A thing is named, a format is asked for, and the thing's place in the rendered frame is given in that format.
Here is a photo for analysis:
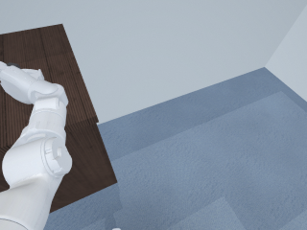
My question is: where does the tap lever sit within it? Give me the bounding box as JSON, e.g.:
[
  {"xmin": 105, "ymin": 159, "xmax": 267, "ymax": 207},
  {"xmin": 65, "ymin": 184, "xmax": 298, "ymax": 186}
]
[{"xmin": 6, "ymin": 62, "xmax": 21, "ymax": 69}]

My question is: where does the counter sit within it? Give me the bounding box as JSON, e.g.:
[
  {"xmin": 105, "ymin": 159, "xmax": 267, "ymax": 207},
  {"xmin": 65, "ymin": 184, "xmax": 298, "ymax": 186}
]
[{"xmin": 0, "ymin": 24, "xmax": 118, "ymax": 214}]

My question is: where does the robot left forearm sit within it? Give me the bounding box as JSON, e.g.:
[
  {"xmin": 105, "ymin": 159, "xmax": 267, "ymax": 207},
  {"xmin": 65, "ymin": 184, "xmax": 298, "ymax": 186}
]
[{"xmin": 2, "ymin": 80, "xmax": 68, "ymax": 184}]

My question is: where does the left robot upper arm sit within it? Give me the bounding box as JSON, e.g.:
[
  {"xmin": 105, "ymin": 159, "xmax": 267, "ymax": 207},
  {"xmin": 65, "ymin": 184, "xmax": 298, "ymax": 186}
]
[{"xmin": 0, "ymin": 136, "xmax": 72, "ymax": 230}]

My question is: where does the left robot hand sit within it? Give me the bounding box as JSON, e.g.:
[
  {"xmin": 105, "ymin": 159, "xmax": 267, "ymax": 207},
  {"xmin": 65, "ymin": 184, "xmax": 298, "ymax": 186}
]
[{"xmin": 0, "ymin": 61, "xmax": 45, "ymax": 104}]

